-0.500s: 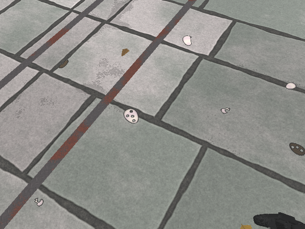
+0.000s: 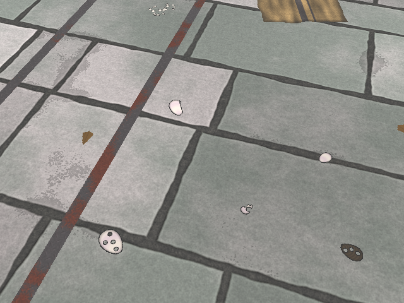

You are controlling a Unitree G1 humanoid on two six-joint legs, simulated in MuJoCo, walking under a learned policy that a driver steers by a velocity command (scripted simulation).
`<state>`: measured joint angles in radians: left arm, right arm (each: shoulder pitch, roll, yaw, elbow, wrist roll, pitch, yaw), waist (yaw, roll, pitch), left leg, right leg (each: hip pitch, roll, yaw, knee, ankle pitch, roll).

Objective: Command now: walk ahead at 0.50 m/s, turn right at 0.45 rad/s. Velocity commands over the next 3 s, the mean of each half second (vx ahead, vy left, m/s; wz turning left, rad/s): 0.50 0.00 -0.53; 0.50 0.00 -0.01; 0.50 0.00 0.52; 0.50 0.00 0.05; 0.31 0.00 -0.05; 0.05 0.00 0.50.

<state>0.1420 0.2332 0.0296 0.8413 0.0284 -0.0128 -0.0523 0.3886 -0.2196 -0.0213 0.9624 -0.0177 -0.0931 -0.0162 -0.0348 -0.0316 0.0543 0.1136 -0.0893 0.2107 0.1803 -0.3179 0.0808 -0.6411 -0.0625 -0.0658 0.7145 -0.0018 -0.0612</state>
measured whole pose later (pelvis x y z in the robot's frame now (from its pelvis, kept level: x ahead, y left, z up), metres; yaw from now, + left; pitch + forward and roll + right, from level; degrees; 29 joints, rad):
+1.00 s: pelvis +0.54 -0.08 +0.01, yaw -15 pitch +2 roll +1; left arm 0.06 0.24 -0.01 0.73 0.03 -0.05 -0.03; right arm 0.46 -0.24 -0.05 0.90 -0.01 -0.05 0.02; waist -0.09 -0.03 0.02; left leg -0.10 -0.10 -0.10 0.32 -0.24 0.06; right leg -0.54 -0.04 0.03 0.65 -0.15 0.03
